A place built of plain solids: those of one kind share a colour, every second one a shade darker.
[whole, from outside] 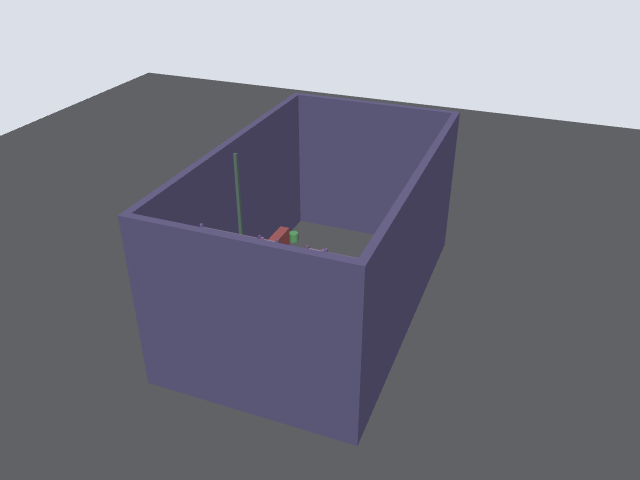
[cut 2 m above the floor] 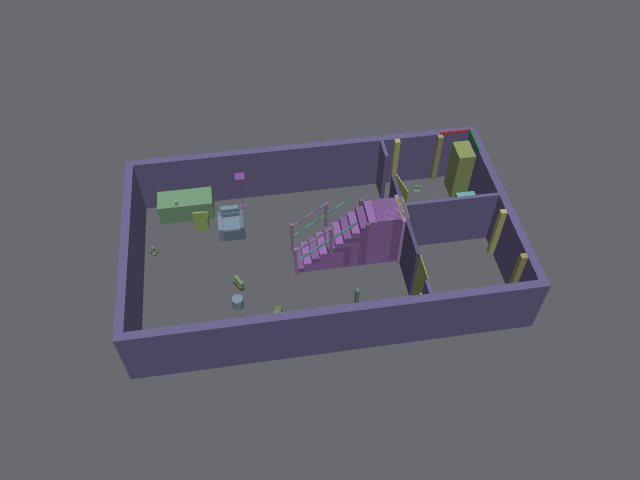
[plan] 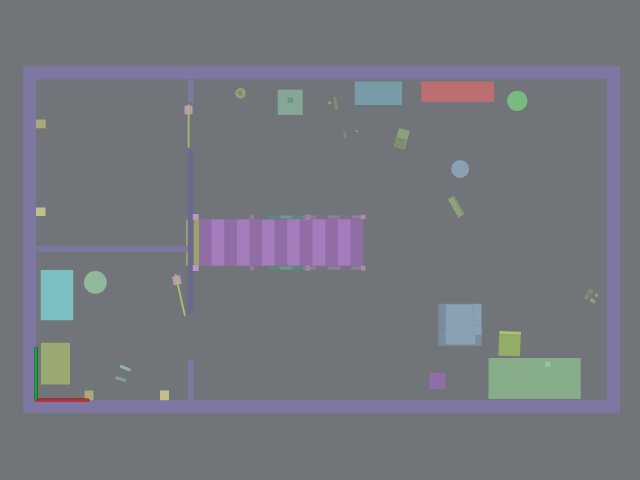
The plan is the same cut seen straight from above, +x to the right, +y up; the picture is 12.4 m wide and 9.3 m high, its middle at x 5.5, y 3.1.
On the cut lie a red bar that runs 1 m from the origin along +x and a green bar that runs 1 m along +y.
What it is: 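A dwelling of one tall room, 11.1 x 6.2 m inside and 5.6 m high, with a sleeping gallery 2.77 m up across one short end and a free-standing straight stair of 14 risers to it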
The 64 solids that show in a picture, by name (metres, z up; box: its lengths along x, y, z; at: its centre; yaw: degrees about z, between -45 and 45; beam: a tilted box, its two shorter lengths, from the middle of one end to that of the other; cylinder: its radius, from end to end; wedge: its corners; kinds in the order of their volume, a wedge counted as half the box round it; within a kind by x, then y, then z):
{
 "wall_1": {"box": [0.25, 6.71, 5.81], "at": [-0.12, 3.11, 2.85]},
 "wall_2": {"box": [2.94, 0.12, 2.67], "at": [1.47, 2.93, 1.29]},
 "wall_3": {"box": [0.12, 0.77, 2.67], "at": [3.0, 0.39, 1.29]},
 "wall_4": {"box": [0.12, 3.19, 2.67], "at": [3.0, 3.27, 1.29]},
 "wall_5": {"box": [0.12, 0.45, 2.67], "at": [3.0, 5.99, 1.29]},
 "wall_6": {"box": [11.56, 0.25, 5.81], "at": [5.53, -0.12, 2.85]},
 "wall_7": {"box": [11.56, 0.25, 5.81], "at": [5.53, 6.34, 2.85]},
 "wall_8": {"box": [0.25, 6.71, 5.81], "at": [11.19, 3.11, 2.85]},
 "step_1": {"box": [0.49, 0.9, 2.62], "at": [3.16, 3.05, 1.26]},
 "step_2": {"box": [0.73, 0.9, 2.43], "at": [3.28, 3.05, 1.16]},
 "step_3": {"box": [0.73, 0.9, 2.23], "at": [3.52, 3.05, 1.06]},
 "step_4": {"box": [0.73, 0.9, 2.03], "at": [3.77, 3.05, 0.96]},
 "step_5": {"box": [0.73, 0.9, 1.83], "at": [4.01, 3.05, 0.87]},
 "step_6": {"box": [0.73, 0.9, 1.63], "at": [4.25, 3.05, 0.77]},
 "step_7": {"box": [0.73, 0.9, 1.44], "at": [4.5, 3.05, 0.67]},
 "step_8": {"box": [0.73, 0.9, 1.24], "at": [4.74, 3.05, 0.57]},
 "step_9": {"box": [0.73, 0.9, 1.04], "at": [4.99, 3.05, 0.47]},
 "step_10": {"box": [0.73, 0.9, 0.84], "at": [5.23, 3.05, 0.37]},
 "step_11": {"box": [0.73, 0.9, 0.64], "at": [5.48, 3.05, 0.27]},
 "step_12": {"box": [0.73, 0.9, 0.45], "at": [5.72, 3.05, 0.17]},
 "step_13": {"box": [0.73, 0.9, 0.25], "at": [5.97, 3.05, 0.07]},
 "slotfit_loft_table_1": {"box": [1.79, 0.8, 0.8], "at": [9.66, 0.42, 0.35]},
 "slotfit_kitchen_storage_1": {"box": [0.56, 0.81, 1.94], "at": [0.38, 0.71, 0.92]},
 "slotfit_known_1": {"box": [0.14, 0.82, 0.61], "at": [7.86, 1.46, 0.25]},
 "slotfit_known_2": {"box": [0.71, 0.82, 0.5], "at": [8.15, 1.46, 0.2]},
 "slotfit_known_3": {"box": [0.55, 0.07, 0.71], "at": [8.18, 1.24, 0.31]},
 "slotfit_known_4": {"box": [0.6, 0.2, 0.85], "at": [8.21, 1.15, 0.37]},
 "slotfit_known_5": {"box": [0.55, 0.6, 0.55], "at": [8.21, 1.55, 0.23]},
 "slotfit_known_6": {"box": [0.57, 0.17, 0.89], "at": [8.22, 1.16, 0.39]},
 "slotfit_known_7": {"cylinder": 0.17, "from": [8.22, 4.48, -0.05], "to": [8.22, 4.48, 0.39]},
 "slotfit_known_8": {"box": [0.15, 0.2, 0.61], "at": [8.56, 1.15, 0.25]},
 "slotfit_known_9": {"box": [0.15, 0.2, 0.61], "at": [8.56, 1.35, 0.25]},
 "slotfit_known_10": {"box": [0.15, 0.42, 0.61], "at": [8.56, 1.66, 0.25]},
 "head_base_1": {"box": [0.25, 0.9, 2.72], "at": [3.03, 3.05, 1.31]},
 "slotfit_wall_table_1": {"box": [1.41, 0.4, 0.9], "at": [8.17, 5.97, 0.4]},
 "slotfit_kitchen_wall_table_1": {"box": [0.63, 0.97, 0.8], "at": [0.41, 2.03, 0.35]},
 "slotfit_storage_1": {"box": [0.92, 0.46, 1.15], "at": [6.63, 5.94, 0.53]},
 "curtains_1": {"box": [0.19, 0.17, 2.14], "at": [0.09, 3.65, 1.13]},
 "curtains_2": {"box": [0.19, 0.17, 2.14], "at": [0.09, 5.35, 1.13]},
 "curtains_3": {"box": [0.18, 0.19, 2.1], "at": [1.02, 0.09, 1.11]},
 "curtains_4": {"box": [0.18, 0.19, 2.1], "at": [2.49, 0.09, 1.11]},
 "stove_1": {"box": [0.48, 0.49, 0.73], "at": [4.92, 5.77, 0.32]},
 "stove_2": {"box": [0.11, 0.11, 4.94], "at": [4.92, 5.81, 3.14]},
 "doorleaf_door_1": {"box": [0.039, 0.83, 2.07], "at": [2.79, 2.03, 0.99], "yaw": 12.8},
 "doorleaf_door_2": {"box": [0.037, 0.84, 2.08], "at": [2.95, 5.31, 0.99]},
 "slotfit_loft_chair_1": {"box": [0.42, 0.45, 0.51], "at": [9.17, 1.08, 0.2], "yaw": -2.3},
 "slotfit_loft_chair_2": {"box": [0.42, 0.05, 0.95], "at": [9.18, 1.3, 0.42], "yaw": -2.3},
 "clutter_clhall_1": {"cylinder": 0.1, "from": [3.96, 5.94, -0.05], "to": [3.96, 5.94, 0.44]},
 "clutter_clhall_2": {"box": [0.07, 0.25, 0.12], "at": [5.8, 5.75, 0.01], "yaw": 8.6},
 "clutter_clhall_3": {"box": [0.2, 0.19, 0.41], "at": [7.06, 4.98, 0.16], "yaw": -16.1},
 "clutter_clhall_4": {"box": [0.2, 0.17, 0.41], "at": [7.11, 5.16, 0.16], "yaw": -16.1},
 "clutter_clhall_5": {"box": [0.11, 0.4, 0.37], "at": [8.13, 3.74, 0.14], "yaw": 29.5},
 "clutter_clhall_6": {"box": [0.14, 0.42, 0.23], "at": [8.15, 3.75, 0.06], "yaw": 29.5},
 "clutter_kitchen_1": {"cylinder": 0.22, "from": [1.15, 2.28, -0.05], "to": [1.15, 2.28, 0.31]},
 "slotfit_corner_1": {"cylinder": 0.2, "from": [9.32, 5.8, -0.05], "to": [9.32, 5.8, 0.37]},
 "guard_post_1": {"box": [0.09, 0.09, 1.28], "at": [5.26, 2.56, 1.47]},
 "guard_post_2": {"box": [0.09, 0.09, 1.28], "at": [5.26, 3.55, 1.47]},
 "guard_post_3": {"box": [0.09, 0.09, 1.28], "at": [6.34, 2.56, 0.59]},
 "guard_post_4": {"box": [0.09, 0.09, 1.28], "at": [6.34, 3.55, 0.59]},
 "post_1": {"box": [0.12, 0.11, 2.65], "at": [3.09, 3.55, 1.28]},
 "slotfit_hallpiece_corner_1": {"box": [0.32, 0.32, 0.27], "at": [7.77, 0.37, 1.28]},
 "gal_guard_rail_1": {"box": [0.06, 2.03, 0.044], "at": [3.11, 5.15, 3.75]},
 "doorfit_door_1": {"box": [0.16, 0.17, 0.06], "at": [2.73, 2.32, 1.04], "yaw": 12.8},
 "doorfit_door_2": {"box": [0.16, 0.17, 0.06], "at": [2.95, 5.62, 1.05]}
}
